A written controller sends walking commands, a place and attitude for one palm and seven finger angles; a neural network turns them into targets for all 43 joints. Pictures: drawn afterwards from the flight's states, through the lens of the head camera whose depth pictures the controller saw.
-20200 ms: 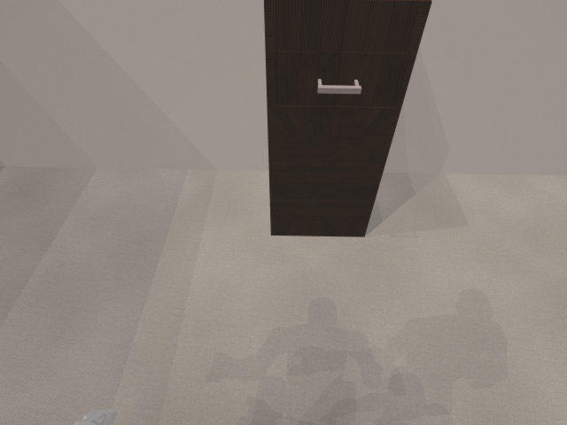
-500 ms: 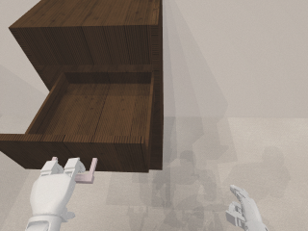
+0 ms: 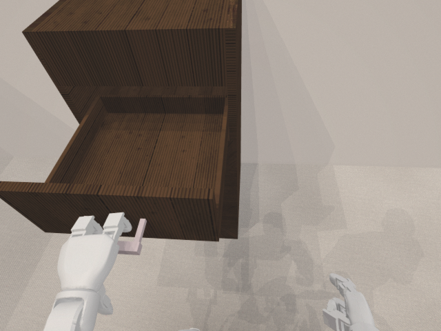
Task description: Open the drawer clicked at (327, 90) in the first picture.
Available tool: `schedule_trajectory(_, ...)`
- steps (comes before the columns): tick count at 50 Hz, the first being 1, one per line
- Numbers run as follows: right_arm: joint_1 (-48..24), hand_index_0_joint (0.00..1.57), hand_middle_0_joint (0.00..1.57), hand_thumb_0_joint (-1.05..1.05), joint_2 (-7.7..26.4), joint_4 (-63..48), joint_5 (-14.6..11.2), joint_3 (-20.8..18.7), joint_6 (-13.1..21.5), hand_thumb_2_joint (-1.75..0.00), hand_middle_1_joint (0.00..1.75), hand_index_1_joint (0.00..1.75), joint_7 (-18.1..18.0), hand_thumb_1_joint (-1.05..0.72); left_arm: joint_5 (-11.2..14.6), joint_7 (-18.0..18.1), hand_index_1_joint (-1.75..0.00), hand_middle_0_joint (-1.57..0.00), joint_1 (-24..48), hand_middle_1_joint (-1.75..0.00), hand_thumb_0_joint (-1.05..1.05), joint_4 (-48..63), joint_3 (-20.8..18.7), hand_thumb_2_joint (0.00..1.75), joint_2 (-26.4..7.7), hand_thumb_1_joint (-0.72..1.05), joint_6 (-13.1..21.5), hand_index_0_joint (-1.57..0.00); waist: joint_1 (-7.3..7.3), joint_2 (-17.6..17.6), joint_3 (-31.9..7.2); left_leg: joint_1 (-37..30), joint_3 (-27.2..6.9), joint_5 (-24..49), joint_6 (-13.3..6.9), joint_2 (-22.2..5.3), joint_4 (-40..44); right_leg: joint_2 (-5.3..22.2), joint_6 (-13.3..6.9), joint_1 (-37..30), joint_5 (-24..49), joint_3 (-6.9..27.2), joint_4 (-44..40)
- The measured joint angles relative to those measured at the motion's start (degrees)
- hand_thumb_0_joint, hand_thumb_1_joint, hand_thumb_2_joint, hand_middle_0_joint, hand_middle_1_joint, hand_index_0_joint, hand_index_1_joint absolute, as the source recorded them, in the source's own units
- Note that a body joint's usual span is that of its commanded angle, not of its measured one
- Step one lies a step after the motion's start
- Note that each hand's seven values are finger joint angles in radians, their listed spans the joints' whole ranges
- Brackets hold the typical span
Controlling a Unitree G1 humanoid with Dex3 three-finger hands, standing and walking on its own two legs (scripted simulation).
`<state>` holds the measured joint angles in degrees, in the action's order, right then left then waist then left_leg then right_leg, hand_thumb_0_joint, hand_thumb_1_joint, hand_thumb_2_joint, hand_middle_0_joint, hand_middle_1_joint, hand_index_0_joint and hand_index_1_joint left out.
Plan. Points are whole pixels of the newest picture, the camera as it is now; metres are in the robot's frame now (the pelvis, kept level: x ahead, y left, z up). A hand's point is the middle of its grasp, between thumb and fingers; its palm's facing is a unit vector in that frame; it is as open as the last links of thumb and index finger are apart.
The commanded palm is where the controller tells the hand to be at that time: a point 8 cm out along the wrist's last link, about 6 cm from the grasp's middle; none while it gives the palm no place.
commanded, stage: lift the hand off the handle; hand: left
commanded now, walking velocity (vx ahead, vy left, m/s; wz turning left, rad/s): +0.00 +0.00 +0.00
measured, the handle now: (109, 235) +0.26 +0.25 +0.02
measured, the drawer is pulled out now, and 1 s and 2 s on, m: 0.30 0.30 0.30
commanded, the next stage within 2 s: draw the hand back to the body in 1.22 s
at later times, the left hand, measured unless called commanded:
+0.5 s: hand (76, 247) +0.22 +0.26 +0.07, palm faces +0.05 -0.07 -1.00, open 13.7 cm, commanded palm +0.19 +0.26 +0.13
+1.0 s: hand (61, 217) +0.23 +0.26 +0.15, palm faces +0.11 -0.08 -0.99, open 13.8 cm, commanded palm +0.19 +0.25 +0.20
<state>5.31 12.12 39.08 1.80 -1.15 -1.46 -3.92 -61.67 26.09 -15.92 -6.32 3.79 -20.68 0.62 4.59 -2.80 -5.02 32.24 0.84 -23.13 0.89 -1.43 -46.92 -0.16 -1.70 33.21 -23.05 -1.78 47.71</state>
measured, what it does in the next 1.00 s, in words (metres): stands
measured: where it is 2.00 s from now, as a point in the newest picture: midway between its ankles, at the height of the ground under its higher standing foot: outside the picture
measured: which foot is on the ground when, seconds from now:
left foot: down 0.00-1.00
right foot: down 0.00-1.00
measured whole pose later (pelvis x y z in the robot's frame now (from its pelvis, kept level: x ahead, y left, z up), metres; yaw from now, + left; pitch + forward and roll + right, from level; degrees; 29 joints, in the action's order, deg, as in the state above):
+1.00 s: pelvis +0.02 +0.02 +0.04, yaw +0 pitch -1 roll +0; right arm 3.8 13.4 36.6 -0.1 2.3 -5.3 -0.9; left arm -52.5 4.5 -18.7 21.4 1.4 -27.0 -8.5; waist 6.9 -6.3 -0.9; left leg 9.8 1.3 -15.9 -0.2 -0.3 -26.6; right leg 0.5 -0.3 10.4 -15.6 -1.4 26.9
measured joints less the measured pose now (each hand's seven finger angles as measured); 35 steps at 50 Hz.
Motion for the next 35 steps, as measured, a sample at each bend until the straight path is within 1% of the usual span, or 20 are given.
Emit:
schedule_trajectory(3, 0.14, 0.21, 0.20, 0.01, -0.23, -0.38, -0.10, 0.12, -0.06, -0.90, 0.30, 0.30, -0.11, -0.91, 0.68, -1.51, -1.23, -0.35, -0.50, -1.22, 0.00, 0.89, -0.12, 0.30, -0.50, -0.49, -0.62, -0.36, -0.33, -0.27, -0.11, -1.27, 0.23, 0.27, -0.01, -0.17, 0.97, -0.20, 0.00, -1.21, 0.47, 0.23, -1.10)
schedule_trajectory(6, 0.49, 0.21, 0.20, 0.01, -0.10, -0.98, -0.30, 0.16, 0.13, -0.90, 0.30, 0.30, 0.01, -0.91, 1.99, -2.21, -1.24, -0.34, -2.06, -1.21, 0.00, 3.62, -0.66, 0.30, -0.59, -0.49, -1.12, -0.38, -0.65, -0.67, -0.24, -2.94, 0.47, 0.53, -0.12, -0.18, 2.16, -0.25, 0.13, -2.84, 0.85, 0.47, -2.35)
schedule_trajectory(9, 0.63, 0.21, 0.20, 0.01, 0.27, -1.26, -0.40, 0.25, 0.12, -0.90, 0.30, 0.30, 0.20, -0.91, 2.69, -2.58, -1.23, -0.34, -3.20, -1.21, 0.00, 5.95, -1.16, 0.30, -0.92, -0.49, -1.41, -0.38, -0.60, -0.82, -0.27, -4.65, 0.71, 0.89, -0.24, -0.08, 3.47, -0.18, 0.29, -4.42, 1.20, 0.71, -3.54)
schedule_trajectory(12, 0.48, 0.21, 0.20, 0.01, 0.79, -1.40, -0.60, 0.34, -0.14, -0.90, 0.30, 0.30, 0.41, -0.91, 2.97, -3.59, -1.23, -0.33, -3.44, -1.20, 0.00, 7.33, -1.29, 0.30, -1.31, -0.49, -2.34, -0.38, -0.30, -0.95, 0.11, -6.36, 0.77, 1.37, -0.33, 0.06, 4.84, -0.08, 0.40, -6.12, 1.62, 0.77, -4.83)
schedule_trajectory(18, 0.01, 0.21, 0.20, 0.01, 1.28, -1.58, -0.80, 0.61, -0.68, -0.90, 0.30, 0.30, 0.51, -0.91, 4.54, -7.25, -1.22, -0.32, -4.04, -1.20, 0.00, 10.37, -1.84, 0.30, -2.27, -0.49, -3.75, -0.36, 0.53, -0.98, 0.82, -9.83, 0.87, 2.52, -0.50, 0.27, 7.96, 0.06, 0.62, -9.56, 2.70, 0.86, -7.87)
schedule_trajectory(22, -0.38, 0.21, 0.20, 0.01, 1.36, -1.85, -0.77, 0.90, -0.89, -0.90, 0.30, 0.30, 0.60, -0.91, 5.24, -9.60, -1.21, -0.32, -4.54, -1.20, 0.00, 12.89, -2.49, 0.30, -3.25, -0.49, -3.75, -0.34, 0.90, -1.05, 1.48, -11.94, 0.68, 3.12, -0.58, 0.35, 9.73, 0.09, 0.73, -11.90, 3.38, 0.66, -9.92)
schedule_trajectory(28, -0.87, 0.21, 0.20, 0.01, 1.40, -2.34, -0.57, 1.13, -0.95, -0.90, 0.30, 0.30, 1.03, -0.91, 5.70, -13.06, -1.22, -0.32, -4.21, -1.20, -0.01, 15.54, -1.90, 0.30, -3.83, -0.49, -3.36, -0.35, 1.58, -1.71, 2.70, -14.30, 0.40, 3.98, -0.83, 0.61, 11.95, 0.30, 0.98, -14.64, 4.37, 0.38, -12.63)
schedule_trajectory(35, -0.68, 0.21, 0.20, 0.01, 0.85, -2.45, -0.36, 1.51, -1.15, -0.90, 0.30, 0.30, 1.81, -0.91, 5.90, -15.07, -1.23, -0.32, -4.95, -1.20, -0.01, 20.54, -1.54, 0.30, -4.19, -0.49, -2.80, -0.38, 2.34, -2.50, 3.18, -16.44, 0.34, 4.76, -1.11, 0.94, 14.26, 0.57, 1.33, -16.96, 5.22, 0.32, -15.17)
